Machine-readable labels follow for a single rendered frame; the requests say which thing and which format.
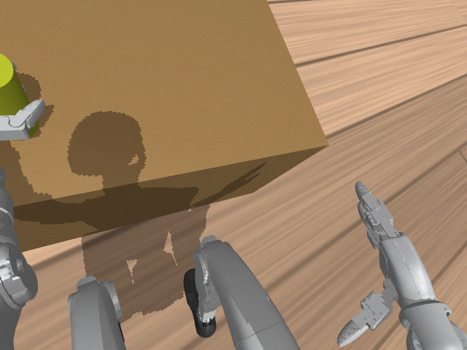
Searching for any right robot hand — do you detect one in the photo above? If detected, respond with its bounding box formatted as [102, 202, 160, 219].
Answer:
[337, 181, 436, 347]

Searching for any left robot hand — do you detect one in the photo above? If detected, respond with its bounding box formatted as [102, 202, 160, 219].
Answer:
[0, 61, 45, 141]

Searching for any right robot foot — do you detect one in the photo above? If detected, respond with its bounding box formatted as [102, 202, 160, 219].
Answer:
[184, 268, 216, 338]

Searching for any right robot arm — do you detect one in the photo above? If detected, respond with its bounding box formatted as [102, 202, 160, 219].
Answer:
[398, 300, 467, 350]

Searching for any left robot arm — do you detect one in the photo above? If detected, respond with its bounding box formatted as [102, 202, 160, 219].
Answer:
[0, 166, 38, 350]

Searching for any can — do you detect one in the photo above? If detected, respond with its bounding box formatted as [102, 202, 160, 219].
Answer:
[0, 53, 39, 141]

